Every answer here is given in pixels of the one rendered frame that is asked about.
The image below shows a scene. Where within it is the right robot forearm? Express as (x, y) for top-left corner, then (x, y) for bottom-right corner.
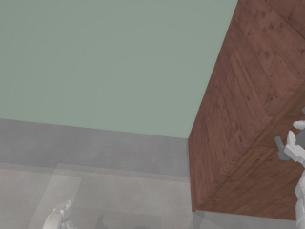
(295, 170), (305, 229)

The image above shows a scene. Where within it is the right robot hand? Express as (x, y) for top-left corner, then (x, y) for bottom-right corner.
(284, 120), (305, 168)

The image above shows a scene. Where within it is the handle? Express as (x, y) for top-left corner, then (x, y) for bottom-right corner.
(274, 107), (305, 160)

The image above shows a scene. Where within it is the wardrobe door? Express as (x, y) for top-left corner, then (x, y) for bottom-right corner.
(197, 80), (305, 221)

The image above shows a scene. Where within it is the left robot hand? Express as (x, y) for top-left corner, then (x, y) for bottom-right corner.
(42, 200), (77, 229)

